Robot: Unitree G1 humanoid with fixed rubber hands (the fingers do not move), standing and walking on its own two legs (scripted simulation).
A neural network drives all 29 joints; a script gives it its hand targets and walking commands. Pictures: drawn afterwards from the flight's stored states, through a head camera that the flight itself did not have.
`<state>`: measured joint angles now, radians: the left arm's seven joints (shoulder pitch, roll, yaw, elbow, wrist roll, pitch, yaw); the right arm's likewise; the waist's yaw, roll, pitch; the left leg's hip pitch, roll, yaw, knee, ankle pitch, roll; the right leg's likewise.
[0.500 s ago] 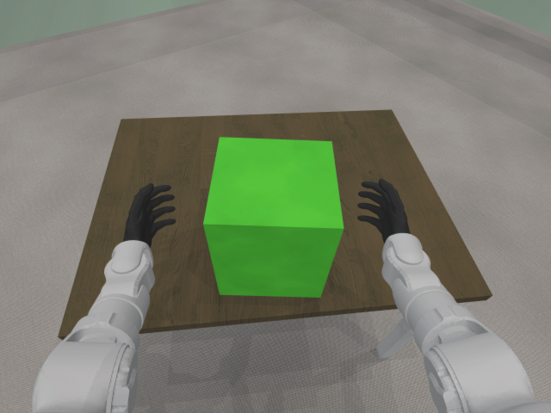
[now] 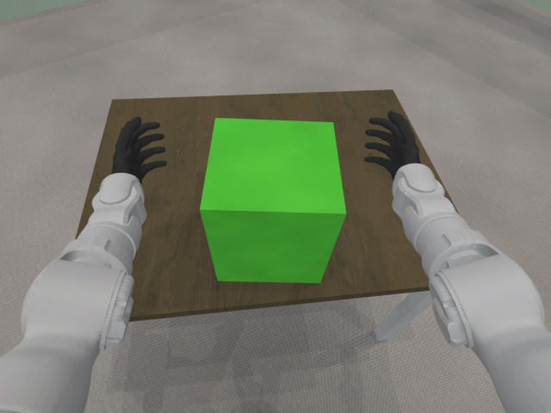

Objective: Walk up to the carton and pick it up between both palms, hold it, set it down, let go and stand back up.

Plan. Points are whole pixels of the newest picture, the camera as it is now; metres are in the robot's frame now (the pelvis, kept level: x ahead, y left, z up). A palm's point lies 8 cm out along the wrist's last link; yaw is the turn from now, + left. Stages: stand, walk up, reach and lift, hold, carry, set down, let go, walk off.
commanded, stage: reach and lift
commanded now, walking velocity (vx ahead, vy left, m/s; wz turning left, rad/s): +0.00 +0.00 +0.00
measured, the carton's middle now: (271, 206) +0.49 +0.02 -0.05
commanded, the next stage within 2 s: none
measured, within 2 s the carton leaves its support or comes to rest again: neither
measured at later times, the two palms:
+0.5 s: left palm (145, 193) +0.45 +0.23 +0.02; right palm (386, 187) +0.46 -0.17 +0.04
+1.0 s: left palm (173, 192) +0.47 +0.19 +0.01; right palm (359, 195) +0.47 -0.13 +0.01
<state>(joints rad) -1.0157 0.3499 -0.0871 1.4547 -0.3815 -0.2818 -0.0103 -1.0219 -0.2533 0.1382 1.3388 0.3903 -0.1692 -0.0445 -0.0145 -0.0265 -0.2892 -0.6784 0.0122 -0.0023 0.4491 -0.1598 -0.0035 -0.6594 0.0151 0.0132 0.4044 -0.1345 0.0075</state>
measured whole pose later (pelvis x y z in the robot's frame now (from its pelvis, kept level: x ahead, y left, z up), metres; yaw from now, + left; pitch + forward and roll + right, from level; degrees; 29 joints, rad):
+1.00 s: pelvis +0.01 +0.00 +0.00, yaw +1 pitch +35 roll -1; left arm -1.03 0.20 0.31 1.40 0.07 -0.44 -0.01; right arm -0.95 -0.07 -0.31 1.19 -0.09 -0.33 -0.10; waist -0.01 -0.03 -0.28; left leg -0.82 0.00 0.00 0.25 -0.03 0.00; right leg -0.80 0.00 0.01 0.20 -0.01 0.01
